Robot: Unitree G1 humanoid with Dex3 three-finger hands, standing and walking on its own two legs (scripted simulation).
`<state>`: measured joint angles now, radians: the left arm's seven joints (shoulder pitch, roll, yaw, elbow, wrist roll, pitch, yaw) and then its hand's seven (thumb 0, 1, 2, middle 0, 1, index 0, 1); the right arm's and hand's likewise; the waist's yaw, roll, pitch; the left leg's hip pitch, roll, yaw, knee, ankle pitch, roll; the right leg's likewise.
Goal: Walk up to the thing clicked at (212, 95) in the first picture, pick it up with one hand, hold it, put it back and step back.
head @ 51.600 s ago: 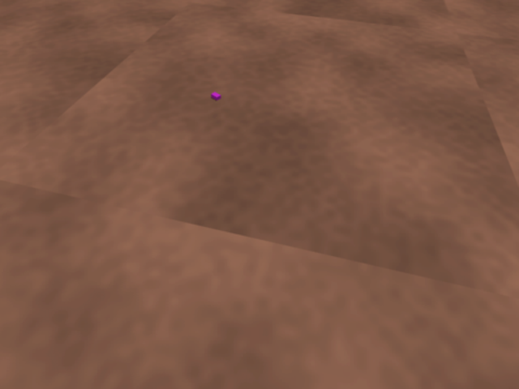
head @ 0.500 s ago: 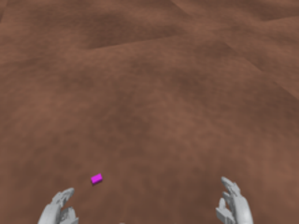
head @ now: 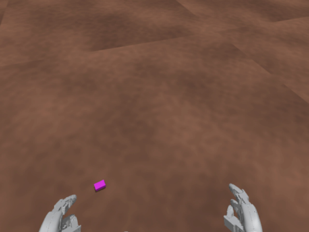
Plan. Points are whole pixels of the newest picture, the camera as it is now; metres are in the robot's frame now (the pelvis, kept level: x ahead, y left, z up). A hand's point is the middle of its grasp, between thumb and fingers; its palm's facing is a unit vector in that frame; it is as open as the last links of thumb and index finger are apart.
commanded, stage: home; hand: left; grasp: from above
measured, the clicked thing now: (100, 185) +0.52 +0.29 -0.70
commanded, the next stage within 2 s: stand in 0.08 s
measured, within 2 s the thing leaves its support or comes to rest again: neither
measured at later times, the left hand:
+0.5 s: hand out of the picture +0.10 +0.24 -0.10, palm faces +0.05 -0.94 -0.33, open 7.4 cm
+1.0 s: hand out of the picture +0.01 +0.26 -0.11, palm faces +0.06 -0.95 -0.32, open 7.3 cm
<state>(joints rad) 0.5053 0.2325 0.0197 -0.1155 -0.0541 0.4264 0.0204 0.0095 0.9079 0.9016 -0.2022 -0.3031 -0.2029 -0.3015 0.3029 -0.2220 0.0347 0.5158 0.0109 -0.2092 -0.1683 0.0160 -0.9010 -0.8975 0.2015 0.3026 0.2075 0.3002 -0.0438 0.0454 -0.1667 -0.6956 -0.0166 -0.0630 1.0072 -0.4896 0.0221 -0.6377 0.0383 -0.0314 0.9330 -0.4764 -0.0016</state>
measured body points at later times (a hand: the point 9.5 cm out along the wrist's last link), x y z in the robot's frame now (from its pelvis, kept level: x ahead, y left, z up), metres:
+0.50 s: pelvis -0.01 +0.01 +0.04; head +0.00 +0.02 +0.49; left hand +0.10 +0.29 -0.08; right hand +0.10 -0.26 -0.08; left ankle +0.01 +0.10 -0.68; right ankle -0.01 -0.12 -0.68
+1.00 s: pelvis -0.02 +0.02 +0.06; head -0.03 +0.03 +0.51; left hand +0.01 +0.31 -0.08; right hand +0.05 -0.25 -0.08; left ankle +0.01 +0.10 -0.68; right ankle -0.01 -0.12 -0.68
